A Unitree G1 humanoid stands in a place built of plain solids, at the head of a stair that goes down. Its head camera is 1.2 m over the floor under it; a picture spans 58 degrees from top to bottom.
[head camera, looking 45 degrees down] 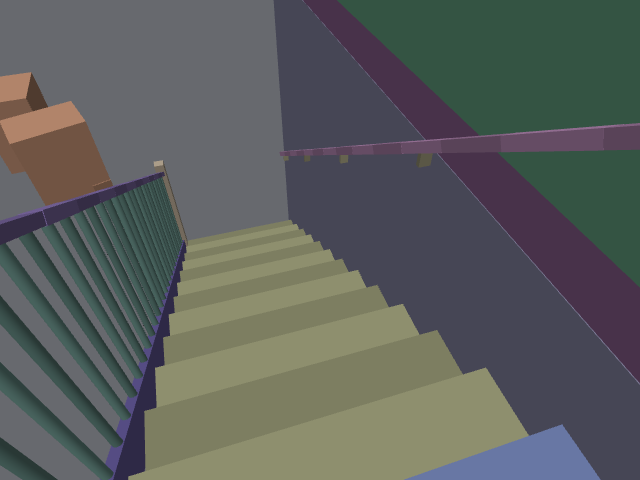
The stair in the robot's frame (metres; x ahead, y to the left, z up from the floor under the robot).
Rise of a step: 0.19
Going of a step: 0.29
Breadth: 1.20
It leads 17 degrees to the left of straight ahead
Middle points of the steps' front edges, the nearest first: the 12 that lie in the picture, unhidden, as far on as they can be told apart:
0.58 -0.01 -0.19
0.86 0.07 -0.37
1.13 0.16 -0.56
1.40 0.24 -0.74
1.68 0.33 -0.93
1.95 0.41 -1.12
2.23 0.49 -1.30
2.50 0.58 -1.49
2.78 0.66 -1.68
3.05 0.74 -1.86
3.33 0.83 -2.05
3.60 0.91 -2.23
